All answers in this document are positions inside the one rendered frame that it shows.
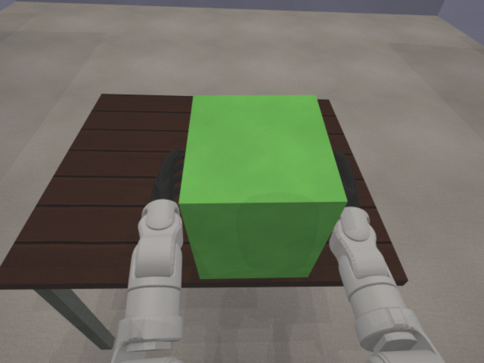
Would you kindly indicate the robot left forearm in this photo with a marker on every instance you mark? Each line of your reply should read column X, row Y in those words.
column 152, row 318

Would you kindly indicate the robot right forearm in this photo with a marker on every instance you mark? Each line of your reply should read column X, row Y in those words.
column 383, row 323

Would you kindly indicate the table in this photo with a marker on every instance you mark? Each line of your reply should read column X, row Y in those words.
column 83, row 230

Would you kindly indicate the robot left hand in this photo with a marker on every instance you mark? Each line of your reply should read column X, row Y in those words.
column 165, row 179

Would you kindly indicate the carton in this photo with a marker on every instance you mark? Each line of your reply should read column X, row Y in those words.
column 260, row 190

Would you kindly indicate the robot right hand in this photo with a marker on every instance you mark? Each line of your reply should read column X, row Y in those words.
column 347, row 178

